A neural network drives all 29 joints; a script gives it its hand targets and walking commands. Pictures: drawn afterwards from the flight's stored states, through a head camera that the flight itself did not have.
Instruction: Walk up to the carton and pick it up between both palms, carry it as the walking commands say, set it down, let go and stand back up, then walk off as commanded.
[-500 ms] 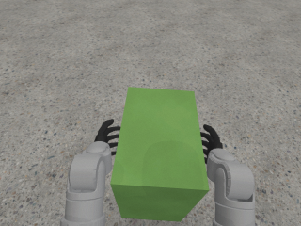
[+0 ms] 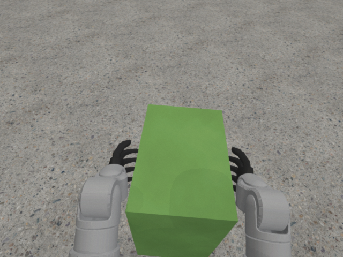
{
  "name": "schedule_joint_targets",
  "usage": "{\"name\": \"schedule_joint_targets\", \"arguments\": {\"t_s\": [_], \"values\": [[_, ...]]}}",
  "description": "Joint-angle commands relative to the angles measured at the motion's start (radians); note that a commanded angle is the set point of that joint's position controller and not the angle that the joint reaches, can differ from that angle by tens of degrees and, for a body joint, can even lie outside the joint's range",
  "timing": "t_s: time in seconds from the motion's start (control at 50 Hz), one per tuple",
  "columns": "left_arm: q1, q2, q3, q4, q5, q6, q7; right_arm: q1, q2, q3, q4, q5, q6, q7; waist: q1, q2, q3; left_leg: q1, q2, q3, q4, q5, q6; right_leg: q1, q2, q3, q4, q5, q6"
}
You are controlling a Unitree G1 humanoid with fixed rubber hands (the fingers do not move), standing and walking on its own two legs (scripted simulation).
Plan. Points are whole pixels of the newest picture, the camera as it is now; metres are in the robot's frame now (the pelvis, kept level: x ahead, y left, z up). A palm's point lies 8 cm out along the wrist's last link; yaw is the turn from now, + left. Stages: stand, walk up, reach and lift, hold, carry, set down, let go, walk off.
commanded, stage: carry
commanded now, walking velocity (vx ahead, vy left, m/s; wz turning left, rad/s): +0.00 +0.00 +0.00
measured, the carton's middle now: (177, 185) +0.31 +0.00 -0.01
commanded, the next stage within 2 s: hold in 1.68 s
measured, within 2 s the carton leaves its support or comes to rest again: neither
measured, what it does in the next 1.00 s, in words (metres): steps on the spot: left foot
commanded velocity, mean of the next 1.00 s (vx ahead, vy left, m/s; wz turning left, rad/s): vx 0.00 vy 0.00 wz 0.00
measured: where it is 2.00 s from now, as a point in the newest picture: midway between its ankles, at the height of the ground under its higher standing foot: outside the picture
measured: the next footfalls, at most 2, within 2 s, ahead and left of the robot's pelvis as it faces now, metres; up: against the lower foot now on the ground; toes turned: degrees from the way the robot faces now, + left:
left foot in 0.42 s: +0.10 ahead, +0.09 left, +0.00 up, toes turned -14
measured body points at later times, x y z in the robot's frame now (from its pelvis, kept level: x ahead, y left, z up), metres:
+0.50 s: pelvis +0.04 +0.00 -0.02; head +0.06 +0.02 +0.43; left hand +0.33 +0.14 +0.04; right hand +0.33 -0.13 +0.04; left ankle +0.07 +0.09 -0.75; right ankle -0.07 -0.11 -0.75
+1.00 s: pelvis +0.01 -0.01 -0.02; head -0.01 +0.00 +0.43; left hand +0.30 +0.11 +0.05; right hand +0.29 -0.16 +0.04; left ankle +0.07 +0.09 -0.75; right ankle -0.07 -0.11 -0.75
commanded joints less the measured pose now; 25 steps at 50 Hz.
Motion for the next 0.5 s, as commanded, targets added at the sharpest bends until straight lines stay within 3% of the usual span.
{"name": "schedule_joint_targets", "arguments": {"t_s": [0.0,0.06,0.1,0.14,0.18,0.2,0.22,0.24,0.26,0.28,0.3,0.32,0.34,0.36,0.38,0.4,0.42,0.44,0.46,0.48], "values": [[-0.42,-1.01,-0.665,-0.103,-0.427,-0.033,-0.265,-0.445,1.005,0.685,-0.115,0.433,-0.023,0.264,0.002,-0.023,-0.339,0.1,0.034,-0.007,0.027,0.667,-0.014,0.205,-0.048,0.034,0.009,0.771,-0.02],[-0.399,-1.006,-0.667,-0.117,-0.421,-0.035,-0.261,-0.432,0.998,0.69,-0.127,0.435,-0.023,0.263,0.007,-0.061,-0.34,0.006,0.002,0.017,-0.022,0.54,-0.021,0.306,-0.056,0.052,0.053,0.917,-0.033],[-0.392,-1.001,-0.669,-0.13,-0.419,-0.035,-0.259,-0.422,0.996,0.696,-0.134,0.437,-0.023,0.263,0.002,-0.044,-0.342,0.059,-0.006,0.022,-0.075,0.573,-0.02,0.267,-0.045,0.04,0.094,0.911,-0.029],[-0.38,-0.989,-0.67,-0.139,-0.419,-0.036,-0.258,-0.423,0.991,0.699,-0.145,0.437,-0.024,0.263,-0.004,0.038,-0.34,0.271,0.027,0.0,-0.074,0.804,-0.007,0.064,-0.016,-0.001,0.11,0.653,-0.013],[-0.38,-0.983,-0.67,-0.135,-0.419,-0.034,-0.259,-0.416,0.987,0.696,-0.146,0.435,-0.025,0.261,-0.013,0.154,-0.308,0.53,0.116,-0.086,0.033,1.164,0.037,-0.245,0.033,-0.045,0.011,0.065,0.002],[-0.383,-0.982,-0.669,-0.134,-0.422,-0.032,-0.26,-0.407,0.987,0.688,-0.146,0.435,-0.026,0.26,-0.021,0.18,-0.303,0.594,0.143,-0.116,0.085,1.254,0.062,-0.318,0.046,-0.04,-0.078,-0.073,-0.004],[-0.388,-0.983,-0.67,-0.138,-0.426,-0.032,-0.262,-0.398,0.983,0.683,-0.149,0.432,-0.027,0.257,-0.02,0.172,-0.325,0.543,0.149,-0.112,0.122,1.234,0.058,-0.231,0.042,-0.029,-0.156,0.011,-0.015],[-0.386,-0.982,-0.672,-0.136,-0.428,-0.03,-0.265,-0.401,0.973,0.678,-0.149,0.426,-0.029,0.254,0.001,0.111,-0.356,0.369,0.132,-0.08,0.185,1.068,0.037,-0.016,0.013,-0.003,-0.222,0.281,-0.02],[-0.374,-0.973,-0.672,-0.122,-0.429,-0.033,-0.265,-0.424,0.959,0.683,-0.166,0.425,-0.029,0.25,0.021,-0.042,-0.361,0.102,0.072,-0.029,0.31,0.78,-0.001,0.237,-0.027,0.022,-0.157,0.728,-0.03],[-0.368,-0.969,-0.674,-0.123,-0.432,-0.039,-0.263,-0.428,0.958,0.684,-0.164,0.424,-0.032,0.248,0.034,-0.215,-0.347,-0.279,-0.019,0.02,0.378,0.2,-0.025,0.546,-0.095,0.1,-0.033,1.23,-0.074],[-0.336,-0.963,-0.628,-0.071,-0.394,-0.052,-0.26,-0.405,0.951,0.654,-0.095,0.401,-0.038,0.252,0.039,-0.286,-0.315,-0.594,-0.082,0.001,0.343,-0.281,-0.024,0.767,-0.168,0.201,0.078,1.519,-0.129],[-0.313,-0.952,-0.582,-0.022,-0.356,-0.071,-0.26,-0.397,0.942,0.628,-0.032,0.373,-0.053,0.255,0.041,-0.232,-0.328,-0.625,-0.072,-0.039,0.284,-0.3,-0.009,0.783,-0.203,0.211,0.09,1.455,-0.15],[-0.342,-0.98,-0.649,-0.14,-0.406,-0.067,-0.261,-0.432,0.968,0.701,-0.145,0.429,-0.047,0.256,0.041,-0.181,-0.317,-0.563,-0.049,-0.06,0.171,-0.255,-0.004,0.706,-0.212,0.191,0.08,1.302,-0.154],[-0.349,-0.988,-0.657,-0.156,-0.404,-0.064,-0.258,-0.433,0.977,0.706,-0.144,0.434,-0.044,0.257,0.032,-0.154,-0.312,-0.399,-0.042,-0.051,0.055,-0.128,-0.003,0.548,-0.19,0.126,0.076,1.124,-0.133],[-0.35,-0.984,-0.647,-0.133,-0.395,-0.066,-0.256,-0.426,0.981,0.689,-0.113,0.419,-0.046,0.256,0.014,-0.137,-0.325,-0.177,-0.044,-0.025,-0.066,0.136,0.001,0.375,-0.151,0.047,0.098,0.923,-0.083],[-0.341,-0.952,-0.607,-0.062,-0.364,-0.083,-0.257,-0.4,0.96,0.634,-0.04,0.376,-0.064,0.259,-0.003,-0.103,-0.348,0.051,-0.025,-0.026,-0.077,0.35,0.017,0.179,-0.113,0.019,0.139,0.654,-0.031],[-0.346,-0.928,-0.589,-0.031,-0.349,-0.1,-0.26,-0.39,0.939,0.602,-0.011,0.353,-0.083,0.261,-0.01,-0.039,-0.379,0.25,0.091,-0.137,-0.016,0.687,0.055,-0.008,-0.064,0.015,0.172,0.317,0.012],[-0.446,-0.964,-0.687,-0.201,-0.431,-0.089,-0.264,-0.423,0.977,0.651,-0.109,0.413,-0.084,0.261,-0.006,0.118,-0.382,0.293,0.23,-0.289,0.022,0.96,0.148,-0.081,-0.016,0.056,0.148,-0.054,0.017],[-0.448,-0.965,-0.686,-0.189,-0.428,-0.075,-0.266,-0.435,0.974,0.649,-0.121,0.42,-0.074,0.259,-0.004,0.16,-0.387,0.262,0.262,-0.318,0.005,0.892,0.181,-0.063,-0.032,0.096,0.132,-0.198,-0.007],[-0.413,-0.94,-0.618,-0.058,-0.371,-0.08,-0.268,-0.407,0.943,0.576,-0.006,0.358,-0.081,0.259,0.001,0.136,-0.369,0.212,0.244,-0.289,0.001,0.744,0.175,-0.038,-0.042,0.102,0.084,-0.176,-0.016]]}}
